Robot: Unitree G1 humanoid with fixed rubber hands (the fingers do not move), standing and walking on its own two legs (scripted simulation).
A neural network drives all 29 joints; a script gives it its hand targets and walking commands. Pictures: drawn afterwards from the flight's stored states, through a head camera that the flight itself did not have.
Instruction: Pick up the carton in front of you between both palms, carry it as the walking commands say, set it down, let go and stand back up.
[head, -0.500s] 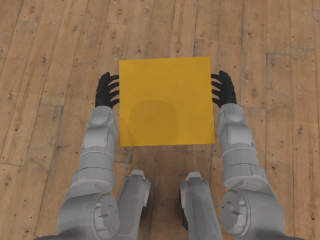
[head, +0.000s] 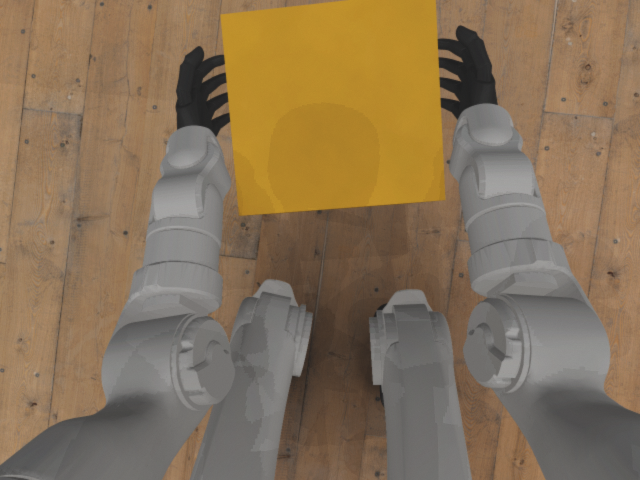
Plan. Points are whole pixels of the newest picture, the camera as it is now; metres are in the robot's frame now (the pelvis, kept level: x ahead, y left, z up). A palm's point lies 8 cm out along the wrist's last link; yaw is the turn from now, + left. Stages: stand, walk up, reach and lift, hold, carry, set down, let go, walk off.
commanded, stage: set down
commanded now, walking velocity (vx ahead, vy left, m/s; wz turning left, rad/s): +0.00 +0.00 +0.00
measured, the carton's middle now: (335, 132) +0.51 +0.01 -0.21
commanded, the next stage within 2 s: none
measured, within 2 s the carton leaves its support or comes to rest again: rests again in 0.62 s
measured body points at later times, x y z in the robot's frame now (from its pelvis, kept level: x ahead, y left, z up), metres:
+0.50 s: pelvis +0.00 +0.00 -0.06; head +0.35 -0.01 +0.23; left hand +0.51 +0.16 -0.22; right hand +0.55 -0.14 -0.22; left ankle +0.11 +0.13 -0.41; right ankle +0.11 -0.12 -0.41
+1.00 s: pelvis +0.00 +0.00 -0.07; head +0.34 -0.01 +0.21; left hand +0.51 +0.16 -0.24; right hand +0.54 -0.14 -0.24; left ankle +0.11 +0.13 -0.41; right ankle +0.11 -0.11 -0.41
